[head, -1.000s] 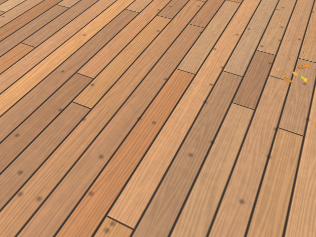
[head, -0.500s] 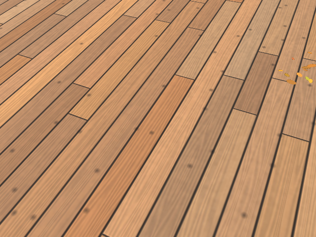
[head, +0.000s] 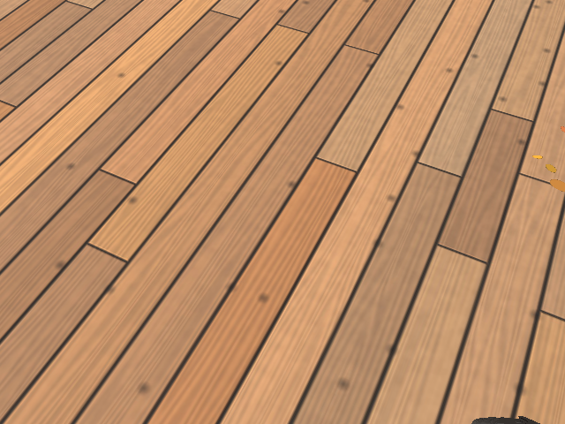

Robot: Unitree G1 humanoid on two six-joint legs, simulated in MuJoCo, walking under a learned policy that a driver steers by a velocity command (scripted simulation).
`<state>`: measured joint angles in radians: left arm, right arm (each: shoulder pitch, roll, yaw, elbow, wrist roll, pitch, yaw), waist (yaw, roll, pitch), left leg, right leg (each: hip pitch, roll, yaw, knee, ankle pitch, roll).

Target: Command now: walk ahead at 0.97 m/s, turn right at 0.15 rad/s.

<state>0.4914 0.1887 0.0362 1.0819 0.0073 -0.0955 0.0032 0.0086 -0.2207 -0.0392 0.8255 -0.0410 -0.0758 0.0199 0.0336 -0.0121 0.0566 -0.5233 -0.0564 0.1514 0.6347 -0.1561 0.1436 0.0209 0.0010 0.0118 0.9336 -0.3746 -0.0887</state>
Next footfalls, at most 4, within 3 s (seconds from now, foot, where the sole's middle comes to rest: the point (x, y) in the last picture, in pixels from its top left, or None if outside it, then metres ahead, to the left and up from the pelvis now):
0.42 right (343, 363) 0.57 -0.08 -0.74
0.82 left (341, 209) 1.03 -0.09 -0.74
1.28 right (493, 186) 1.12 -0.54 -0.74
1.74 left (556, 107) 1.47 -0.81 -0.74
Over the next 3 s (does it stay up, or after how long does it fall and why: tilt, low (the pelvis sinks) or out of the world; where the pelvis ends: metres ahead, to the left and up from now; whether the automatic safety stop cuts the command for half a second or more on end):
stays up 2.31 -1.11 0.01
